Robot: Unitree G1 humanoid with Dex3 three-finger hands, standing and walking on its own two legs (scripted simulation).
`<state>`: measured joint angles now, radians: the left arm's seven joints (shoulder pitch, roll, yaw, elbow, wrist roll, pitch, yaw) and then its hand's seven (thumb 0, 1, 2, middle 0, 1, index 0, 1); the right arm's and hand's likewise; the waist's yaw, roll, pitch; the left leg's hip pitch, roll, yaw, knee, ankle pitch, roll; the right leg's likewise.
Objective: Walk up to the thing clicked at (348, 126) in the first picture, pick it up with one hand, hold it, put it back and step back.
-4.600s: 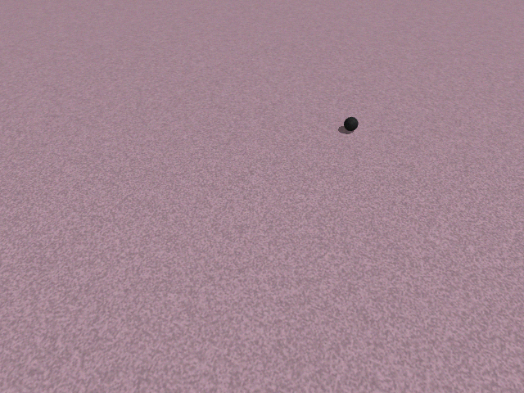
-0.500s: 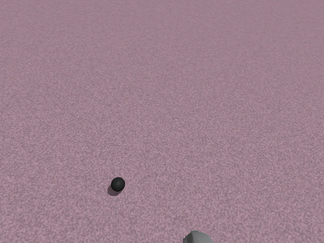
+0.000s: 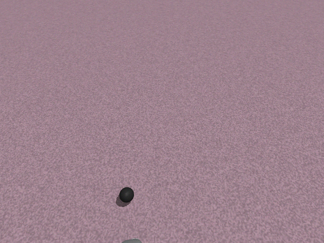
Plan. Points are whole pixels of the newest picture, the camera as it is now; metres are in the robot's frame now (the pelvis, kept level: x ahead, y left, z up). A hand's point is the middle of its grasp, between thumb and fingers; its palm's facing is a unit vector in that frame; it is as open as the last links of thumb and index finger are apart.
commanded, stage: walk up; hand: left
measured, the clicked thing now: (126, 194) +0.48 +0.24 -0.71
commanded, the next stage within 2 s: none
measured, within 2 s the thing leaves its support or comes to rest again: neither
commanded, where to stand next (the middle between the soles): +0.07 -0.02 m, yaw -1 degrees
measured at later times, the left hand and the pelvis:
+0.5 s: hand out of the picture +0.05 +0.26 -0.14, palm faces +0.00 -0.94 -0.35, open 7.4 cm; pelvis +0.02 +0.00 +0.02, yaw +0 degrees
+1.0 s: hand out of the picture +0.14 +0.25 -0.13, palm faces -0.03 -0.95 -0.32, open 7.4 cm; pelvis +0.03 +0.00 +0.03, yaw +0 degrees
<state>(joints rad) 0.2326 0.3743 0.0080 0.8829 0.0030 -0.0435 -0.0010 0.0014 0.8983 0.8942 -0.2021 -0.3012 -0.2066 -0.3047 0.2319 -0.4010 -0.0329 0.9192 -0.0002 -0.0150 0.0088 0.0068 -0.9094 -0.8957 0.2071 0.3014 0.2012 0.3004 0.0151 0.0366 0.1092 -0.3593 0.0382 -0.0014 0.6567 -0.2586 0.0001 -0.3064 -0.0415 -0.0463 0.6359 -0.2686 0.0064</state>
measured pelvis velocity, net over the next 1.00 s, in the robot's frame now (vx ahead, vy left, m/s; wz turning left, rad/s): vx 0.03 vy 0.00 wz -0.01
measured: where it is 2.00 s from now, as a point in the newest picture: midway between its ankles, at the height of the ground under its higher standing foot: outside the picture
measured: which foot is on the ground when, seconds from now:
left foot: up 0.00-0.00, down 0.02-1.00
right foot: down 0.00-1.00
